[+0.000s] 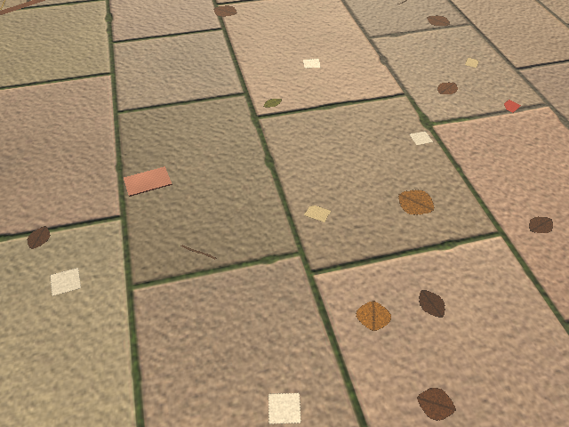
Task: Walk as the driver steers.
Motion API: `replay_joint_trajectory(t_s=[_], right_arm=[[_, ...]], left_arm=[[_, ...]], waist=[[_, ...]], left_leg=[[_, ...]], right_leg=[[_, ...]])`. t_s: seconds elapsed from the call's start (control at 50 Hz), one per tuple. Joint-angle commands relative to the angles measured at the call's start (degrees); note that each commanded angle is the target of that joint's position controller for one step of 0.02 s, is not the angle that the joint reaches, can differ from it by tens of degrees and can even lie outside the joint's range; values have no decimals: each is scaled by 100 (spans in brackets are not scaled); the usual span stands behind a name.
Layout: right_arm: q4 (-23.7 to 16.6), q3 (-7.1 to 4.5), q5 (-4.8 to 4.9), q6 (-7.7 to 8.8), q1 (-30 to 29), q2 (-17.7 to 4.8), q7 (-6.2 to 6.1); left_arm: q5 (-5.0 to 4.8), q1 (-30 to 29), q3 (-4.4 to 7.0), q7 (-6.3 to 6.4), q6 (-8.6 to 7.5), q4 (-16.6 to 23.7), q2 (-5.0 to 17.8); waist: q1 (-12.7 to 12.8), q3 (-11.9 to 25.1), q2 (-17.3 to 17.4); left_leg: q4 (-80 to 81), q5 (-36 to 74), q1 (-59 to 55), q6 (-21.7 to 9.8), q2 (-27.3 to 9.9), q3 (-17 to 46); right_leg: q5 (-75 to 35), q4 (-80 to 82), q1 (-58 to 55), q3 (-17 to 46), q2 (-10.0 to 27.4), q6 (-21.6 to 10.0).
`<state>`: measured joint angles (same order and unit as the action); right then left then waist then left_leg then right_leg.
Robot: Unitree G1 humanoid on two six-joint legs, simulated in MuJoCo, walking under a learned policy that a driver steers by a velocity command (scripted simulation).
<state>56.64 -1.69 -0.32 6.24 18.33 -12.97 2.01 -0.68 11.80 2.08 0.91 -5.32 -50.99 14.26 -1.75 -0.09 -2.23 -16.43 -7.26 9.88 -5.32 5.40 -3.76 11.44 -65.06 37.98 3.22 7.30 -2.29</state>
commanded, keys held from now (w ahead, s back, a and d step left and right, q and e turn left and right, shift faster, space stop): w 0.50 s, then no key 0.50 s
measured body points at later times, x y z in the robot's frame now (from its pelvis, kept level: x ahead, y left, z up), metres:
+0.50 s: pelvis +0.28 -0.08 +0.00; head +0.29 -0.10 +0.45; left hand +0.33 +0.18 -0.12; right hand +0.37 -0.35 -0.14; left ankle +0.29 +0.08 -0.66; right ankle +0.29 -0.16 -0.74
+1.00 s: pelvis +0.44 -0.04 -0.01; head +0.47 -0.03 +0.44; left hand +0.50 +0.21 -0.16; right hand +0.56 -0.29 -0.14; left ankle +0.54 +0.04 -0.74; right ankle +0.43 -0.20 -0.72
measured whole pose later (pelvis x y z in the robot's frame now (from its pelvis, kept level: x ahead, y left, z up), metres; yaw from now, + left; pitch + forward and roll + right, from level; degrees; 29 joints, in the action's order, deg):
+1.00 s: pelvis +0.44 -0.04 -0.01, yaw +0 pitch +1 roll +0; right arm 53.6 -1.4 -1.4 2.1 6.9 -11.6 -0.3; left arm -0.1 11.9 2.2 2.6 0.2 -56.5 13.4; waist -0.1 -1.2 -1.6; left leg -25.6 -4.6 22.7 -3.5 1.9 -2.6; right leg 26.3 -46.4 21.9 1.7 2.7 2.3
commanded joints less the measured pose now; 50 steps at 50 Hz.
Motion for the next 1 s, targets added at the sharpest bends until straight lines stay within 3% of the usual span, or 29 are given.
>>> replay_joint_trajectory(t_s=[0.02, 0.1, 0.2, 0.24, 0.26, 0.28, 0.3, 0.32, 0.34, 0.36, 0.38, 0.4, 0.42, 0.46, 0.52, 0.56, 0.62, 0.68, 0.74, 0.76, 0.78, 0.8, 0.82, 0.84, 0.86, 0.88, 0.92, 0.96, 1.0], right_arm=[[-317, -120, 9, 102, -236, -757, -112], [-216, -146, 101, 26, 234, -917, -197], [-24, -181, 152, -96, 652, -972, -211], [-16, -215, 155, -158, 594, -1042, -225], [-42, -224, 150, -190, 475, -1082, -227], [-76, -189, 120, -221, 380, -1000, -225], [-212, -87, 34, -216, 323, -772, -222], [-308, 123, 17, -81, 929, -79, -167], [-205, 71, 129, 78, 915, -376, -136], [-367, -70, 277, 157, 360, -905, -115], [-462, -85, 276, 162, -16, -936, -138], [-488, -108, 193, 122, -204, -852, -176], [-476, -141, 138, 36, -152, -768, -204], [-417, -120, 115, -109, 54, -498, -217], [-595, -162, 65, -171, -367, -522, -249], [-729, -144, 25, -156, -733, -428, -247], [-846, -81, 30, -136, -1295, -278, -202], [-909, -78, 41, -154, -1546, -356, -155], [-867, -157, -22, -95, -1309, -626, -107], [-707, -217, -60, -62, -912, -735, -118], [-566, -314, -114, -35, -519, -1062, -155], [-525, -333, -197, -66, -184, -1297, -186], [-445, -224, -151, -153, 15, -898, -184], [-471, -145, -28, -204, -55, -649, -143], [-546, -135, 22, -229, -515, -660, -143], [-638, -101, 2, -244, -949, -607, -162], [-722, -107, -91, -306, -1518, -647, -212], [-680, -119, -157, -357, -1537, -628, -256], [-606, -118, -95, -380, -1462, -612, -294]], left_arm=[[71, 189, 75, 38, 20, 244, 260], [16, -744, 35, -35, -46, 486, 162], [-59, -1438, 16, -210, -99, 774, 250], [-60, -1289, 57, -267, -151, 803, 379], [-54, -956, 117, -274, -174, 734, 491], [-44, -182, 246, -256, -188, 498, 705], [-2, 1002, 401, -209, -198, 214, 1141], [81, 1701, 558, -202, -145, 72, 1788], [67, 1776, 424, -224, -141, 46, 1285], [35, 1213, 306, -221, -153, 146, 941], [28, 639, 230, -222, -139, 286, 729], [47, 263, 169, -252, -130, 345, 548], [81, 99, 123, -277, -142, 343, 406], [96, 221, 133, -302, -171, 208, 420], [115, 492, 184, -223, -174, 28, 633], [128, 555, 162, -151, -115, -34, 625], [99, 746, 152, -79, -56, -146, 721], [57, 876, 142, -40, 17, -317, 718], [9, 664, 175, 6, 102, -389, 745], [-10, 569, 173, 18, 127, -381, 726], [61, 776, 155, 16, 121, -373, 671], [184, 1405, 24, -23, 71, -438, 251], [118, 1883, -112, -55, 87, -647, -100], [23, 1613, 3, -67, 164, -657, 350], [-43, 1144, 60, -32, 261, -528, 505], [-28, 815, 93, 35, 370, -477, 509], [41, 743, 104, 157, 548, -454, 370], [68, 861, 76, 221, 595, -560, 188], [76, 914, 75, 222, 615, -652, 148]], waist=[[267, -314, 425], [-74, -310, 435], [-276, -468, 521], [-116, -378, 603], [109, -200, 662], [495, 247, 606], [936, 1105, 246], [800, 1900, -1229], [860, 2239, -1235], [742, 1329, -831], [567, 857, -404], [404, 478, -104], [211, 295, -166], [63, 188, -236], [51, -75, -79], [84, -121, -92], [290, -46, -192], [358, -11, -262], [119, 173, -288], [-77, 367, -174], [-99, 756, 204], [136, 1503, 993], [91, 2146, 1741], [10, 2025, 1235], [77, 1420, 894], [156, 956, 619], [407, 534, 835], [433, 524, 1022], [437, 649, 975]], left_leg=[[1165, 424, 612, -978, -1601, 1182], [1064, 501, 111, -721, -1512, 907], [644, 357, -839, -642, -1883, 1032], [320, 687, -1086, -549, -2015, 1108], [-64, 1400, -1088, -468, -1964, 1039], [-978, 2322, -962, -334, -1675, 798], [-2606, 1976, -68, -124, -1323, 463], [-4909, -439, 2387, 335, -318, 94], [-5813, -2406, 3185, 266, -280, 988], [-6096, -2046, 3656, 137, -651, 1038], [-5897, -1469, 3504, 109, -980, 873], [-5509, -1074, 3267, 142, -1166, 786], [-5166, -804, 2909, 164, -1327, 801], [-4914, -552, 2566, 243, -1349, 703], [-4216, 21, 2999, 386, -1344, 655], [-3347, 489, 2874, 456, -1228, 541], [-2163, 1290, 2164, 453, -915, 279], [-1667, 1356, 1992, 374, -812, 383], [-1214, 937, 1634, 138, -737, 477], [-815, 1330, 1064, 40, -616, 370], [-829, 3355, 130, -97, -904, 584], [-1398, 5429, -1702, -714, -1897, 1506], [-1227, 5629, -2365, -1525, -2790, 2544], [-904, 4101, -1847, -1455, -2632, 2680], [-605, 2684, -1154, -1214, -2454, 2478], [-320, 1672, -409, -1020, -2270, 2253], [159, 276, 786, -702, -1900, 1814], [295, -55, 1195, -655, -1660, 1454], [316, -615, 1224, -627, -1606, 1355]], right_leg=[[-931, 824, 109, 9, 238, 153], [-1763, 2478, -91, -217, -28, 199], [-1231, 3331, -54, -244, -189, 83], [-767, 3566, -402, -300, -290, -79], [-611, 3685, -935, -430, -437, -179], [-581, 3804, -1949, -572, -628, -327], [-715, 3649, -3675, 116, -5, -676], [-119, 4036, -5956, 2653, 1396, -1591], [392, 4770, -6147, 3972, 1634, -1765], [386, 4809, -5402, 3115, 1438, -1419], [-50, 4920, -4543, 2258, 1192, -1217], [-445, 5145, -3784, 1696, 933, -1112], [-685, 5353, -3287, 1255, 696, -993], [-1174, 5595, -2859, 837, 524, -1037], [-2288, 5681, -2889, 429, 498, -1092], [-3348, 5534, -2855, 6, 341, -958], [-3562, 5398, -2762, -395, 114, -761], [-3477, 5121, -3205, -267, 306, -753], [-3467, 4475, -3660, -34, 456, -611], [-3481, 3992, -3687, -93, 248, -477], [-2990, 3247, -3429, -262, -157, -253], [-794, 1978, -2146, -394, -613, 27], [2468, 695, -1357, -236, -959, 291], [2955, 183, -1197, 143, -801, 356], [2694, 52, -914, 125, -623, 392], [2393, 213, -910, 63, -469, 442], [1853, 1073, -1530, -4, -314, 507], [1547, 1760, -2095, -206, -439, 502], [900, 2435, -2491, -295, -486, 434]])
Next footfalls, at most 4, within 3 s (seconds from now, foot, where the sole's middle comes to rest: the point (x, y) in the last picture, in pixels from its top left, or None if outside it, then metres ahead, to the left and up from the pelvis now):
0.30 right None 0.33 -0.17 -0.78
0.78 left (269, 403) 0.58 0.05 -0.78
1.08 right None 0.50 -0.19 -0.78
2.10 right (298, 280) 0.93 -0.04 -0.78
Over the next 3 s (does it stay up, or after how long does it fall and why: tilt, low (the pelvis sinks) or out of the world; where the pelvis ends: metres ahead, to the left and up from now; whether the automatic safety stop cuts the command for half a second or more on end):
stays up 0.99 0.19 -0.01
